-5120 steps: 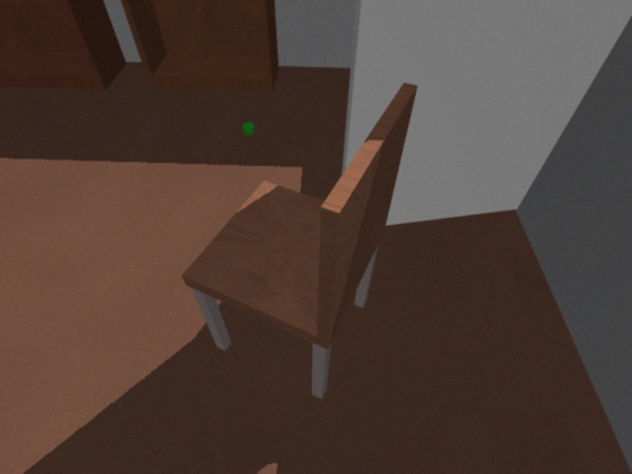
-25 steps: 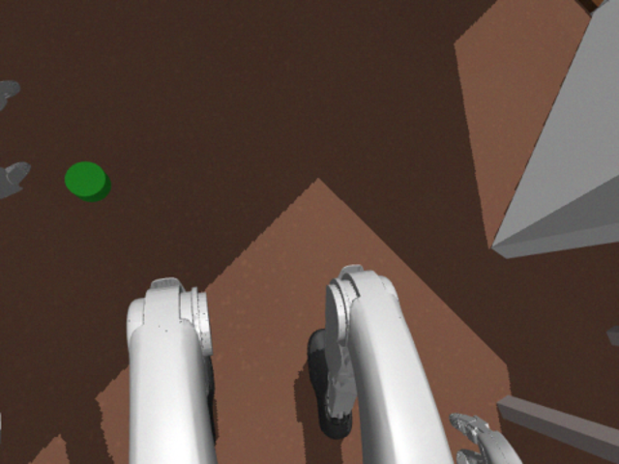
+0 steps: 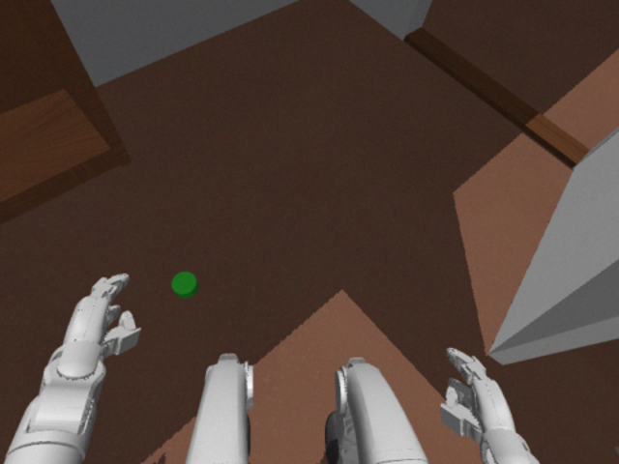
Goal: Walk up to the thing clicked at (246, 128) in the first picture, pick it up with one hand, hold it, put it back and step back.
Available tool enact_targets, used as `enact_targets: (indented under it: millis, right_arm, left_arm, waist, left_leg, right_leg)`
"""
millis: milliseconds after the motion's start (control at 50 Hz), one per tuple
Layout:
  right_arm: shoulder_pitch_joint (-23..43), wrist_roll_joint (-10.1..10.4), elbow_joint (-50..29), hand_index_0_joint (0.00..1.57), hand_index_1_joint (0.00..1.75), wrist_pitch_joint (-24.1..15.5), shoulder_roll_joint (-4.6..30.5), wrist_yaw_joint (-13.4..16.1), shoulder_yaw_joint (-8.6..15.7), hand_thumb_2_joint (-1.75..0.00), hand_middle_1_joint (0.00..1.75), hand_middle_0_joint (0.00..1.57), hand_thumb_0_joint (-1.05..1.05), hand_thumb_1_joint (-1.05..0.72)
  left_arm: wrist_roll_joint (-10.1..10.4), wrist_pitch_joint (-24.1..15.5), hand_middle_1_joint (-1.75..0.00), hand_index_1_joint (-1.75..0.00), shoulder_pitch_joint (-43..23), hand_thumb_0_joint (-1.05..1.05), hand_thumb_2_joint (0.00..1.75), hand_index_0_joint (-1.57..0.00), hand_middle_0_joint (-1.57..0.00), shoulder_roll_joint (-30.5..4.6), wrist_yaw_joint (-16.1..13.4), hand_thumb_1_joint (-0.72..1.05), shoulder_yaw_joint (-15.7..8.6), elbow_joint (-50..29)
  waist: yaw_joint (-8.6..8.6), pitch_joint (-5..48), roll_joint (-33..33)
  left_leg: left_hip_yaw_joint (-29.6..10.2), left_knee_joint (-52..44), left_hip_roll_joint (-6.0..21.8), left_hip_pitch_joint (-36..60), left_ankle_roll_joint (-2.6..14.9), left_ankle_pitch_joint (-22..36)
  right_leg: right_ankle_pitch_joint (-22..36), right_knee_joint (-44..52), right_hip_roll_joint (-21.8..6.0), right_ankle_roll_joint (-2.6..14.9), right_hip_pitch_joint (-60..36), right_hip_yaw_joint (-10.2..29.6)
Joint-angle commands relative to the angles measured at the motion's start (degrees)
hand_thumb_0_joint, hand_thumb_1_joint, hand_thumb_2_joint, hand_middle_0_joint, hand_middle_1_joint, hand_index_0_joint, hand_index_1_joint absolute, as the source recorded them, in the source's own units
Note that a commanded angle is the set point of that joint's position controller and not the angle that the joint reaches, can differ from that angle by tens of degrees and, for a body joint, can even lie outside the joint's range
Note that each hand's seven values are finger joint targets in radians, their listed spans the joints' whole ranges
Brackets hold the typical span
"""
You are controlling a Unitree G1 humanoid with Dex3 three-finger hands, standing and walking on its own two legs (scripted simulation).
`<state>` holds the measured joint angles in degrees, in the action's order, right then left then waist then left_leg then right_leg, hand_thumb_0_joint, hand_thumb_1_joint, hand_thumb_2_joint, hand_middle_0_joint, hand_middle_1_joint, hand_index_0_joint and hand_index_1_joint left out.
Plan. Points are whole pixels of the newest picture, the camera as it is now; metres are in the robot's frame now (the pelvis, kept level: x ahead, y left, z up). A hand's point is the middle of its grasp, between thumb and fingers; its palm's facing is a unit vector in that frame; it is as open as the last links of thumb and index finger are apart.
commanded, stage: home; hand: left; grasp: from above
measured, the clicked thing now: (185, 285) +0.52 +0.28 -0.57
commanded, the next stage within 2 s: none
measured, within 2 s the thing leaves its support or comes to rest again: neither
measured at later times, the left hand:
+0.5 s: hand (120, 371) +0.22 +0.18 +0.08, palm faces +0.10 -0.97 -0.21, open 7.4 cm
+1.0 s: hand (118, 388) +0.21 +0.18 +0.08, palm faces +0.09 -0.97 -0.21, open 7.4 cm
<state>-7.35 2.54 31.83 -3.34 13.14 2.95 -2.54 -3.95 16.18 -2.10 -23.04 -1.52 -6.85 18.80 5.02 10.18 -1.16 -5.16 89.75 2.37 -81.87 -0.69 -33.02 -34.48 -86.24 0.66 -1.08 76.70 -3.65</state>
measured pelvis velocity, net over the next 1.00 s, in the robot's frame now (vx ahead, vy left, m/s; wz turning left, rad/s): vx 0.06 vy -0.01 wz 0.06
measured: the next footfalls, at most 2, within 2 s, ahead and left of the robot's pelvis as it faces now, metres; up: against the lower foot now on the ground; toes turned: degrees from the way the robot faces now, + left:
none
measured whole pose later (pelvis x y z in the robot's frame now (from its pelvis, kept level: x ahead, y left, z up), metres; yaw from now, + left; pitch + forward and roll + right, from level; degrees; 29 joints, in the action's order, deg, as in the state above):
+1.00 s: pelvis +0.06 -0.01 +0.13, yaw +3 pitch +9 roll -3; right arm -16.5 0.3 30.4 -13.4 12.7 10.7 -2.6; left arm 2.9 25.9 28.5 -13.1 -1.2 -1.7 -6.8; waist 2.8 8.6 -2.7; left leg -3.6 56.8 2.2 -39.9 -1.1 -26.3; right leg -27.4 -53.3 0.2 -0.5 35.1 -3.2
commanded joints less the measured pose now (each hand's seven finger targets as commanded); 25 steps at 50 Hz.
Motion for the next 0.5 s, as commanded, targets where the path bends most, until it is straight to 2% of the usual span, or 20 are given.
enact_targets:
  millis: [0,100,120,160,260,340,420,440,480]
  right_arm:
    - [-2.60,0.27,-6.22,0.20,0.30,-3.70,8.94,2.52,3.63,-0.90,0.30,0.20,0.00,-0.90]
    - [-4.06,0.20,-6.41,0.20,0.30,-6.05,7.31,5.16,2.47,-0.90,0.30,0.20,0.00,-0.90]
    - [-4.61,0.00,-6.21,0.20,0.30,-6.46,7.32,5.59,2.64,-0.90,0.30,0.20,0.00,-0.90]
    - [-5.37,-0.14,-6.62,0.20,0.30,-7.29,6.98,6.33,2.39,-0.90,0.30,0.20,0.00,-0.90]
    - [-6.85,-0.54,-8.64,0.20,0.30,-8.84,6.14,7.59,2.60,-0.90,0.30,0.20,0.00,-0.90]
    - [-6.75,-1.06,-9.73,0.20,0.30,-9.96,5.62,8.19,2.73,-0.90,0.30,0.20,0.00,-0.90]
    - [-6.68,-1.45,-10.40,0.20,0.30,-10.96,5.37,8.66,2.84,-0.90,0.30,0.20,0.00,-0.90]
    - [-6.38,-1.45,-10.86,0.20,0.30,-11.10,5.53,8.78,3.08,-0.90,0.30,0.20,0.00,-0.90]
    - [-6.35,-1.66,-10.84,0.20,0.30,-11.48,5.79,8.81,3.21,-0.90,0.30,0.20,0.00,-0.90]
  left_arm:
    - [3.94,1.56,-0.30,-0.30,-1.94,0.00,0.90,-0.20,-0.20,-7.10,-2.44,0.90,-4.69,-16.65]
    - [6.77,4.05,-0.30,-0.30,6.31,0.00,0.90,-0.20,-0.20,-2.16,-2.64,0.90,-2.87,-20.31]
    - [7.29,4.48,-0.30,-0.30,8.30,0.00,0.90,-0.20,-0.20,-1.90,-2.63,0.90,-3.57,-20.51]
    - [7.94,5.05,-0.30,-0.30,11.18,0.00,0.90,-0.20,-0.20,-0.14,-2.35,0.90,-2.22,-22.78]
    - [7.75,6.17,-0.30,-0.30,20.76,0.00,0.90,-0.20,-0.20,1.78,-2.24,0.90,-0.95,-27.84]
    - [7.68,6.91,-0.30,-0.30,26.24,0.00,0.90,-0.20,-0.20,3.64,-1.93,0.90,0.48,-33.18]
    - [7.42,7.48,-0.30,-0.30,29.74,0.00,0.90,-0.20,-0.20,4.92,-1.49,0.90,1.68,-35.36]
    - [7.29,7.51,-0.30,-0.30,30.73,0.00,0.90,-0.20,-0.20,4.56,-1.40,0.90,1.06,-36.06]
    - [7.21,7.51,-0.30,-0.30,30.77,0.00,0.90,-0.20,-0.20,4.75,-0.93,0.90,1.65,-37.00]
  waist:
    - [-0.92,21.58,-8.76]
    - [-0.19,16.30,-6.52]
    - [-0.41,15.83,-6.32]
    - [-0.26,13.70,-5.92]
    - [-1.07,10.74,-3.68]
    - [-1.64,7.44,-4.26]
    - [-1.42,5.11,-1.31]
    - [-1.70,4.57,-0.81]
    - [-1.46,3.97,0.18]
  left_leg:
    - [-2.48,-22.47,-0.53,30.53,1.24,3.77]
    - [-0.99,-27.38,-1.02,34.14,1.39,9.16]
    - [-0.26,-28.15,-1.08,35.53,1.48,10.55]
    - [0.07,-30.52,-1.22,37.91,1.44,12.34]
    - [1.21,-35.31,-1.77,43.36,1.53,17.89]
    - [1.65,-38.72,-1.82,46.44,1.32,18.01]
    - [2.39,-39.61,-2.21,47.62,1.77,19.53]
    - [2.59,-39.72,-2.22,47.76,1.89,20.12]
    - [2.81,-40.20,-2.25,48.76,1.99,20.42]
  right_leg:
    - [8.16,18.65,0.87,2.14,-16.67,1.81]
    - [12.36,25.55,1.11,2.05,-24.99,1.64]
    - [13.51,27.08,1.14,2.01,-27.06,1.81]
    - [15.06,29.67,1.11,1.80,-29.75,1.63]
    - [19.46,35.82,1.15,1.64,-36.94,1.12]
    - [19.01,38.86,1.45,1.55,-39.11,0.42]
    - [20.46,41.19,1.41,1.06,-41.17,0.23]
    - [20.99,41.52,1.31,0.90,-41.35,0.15]
    - [21.18,42.05,1.35,0.67,-41.71,-0.12]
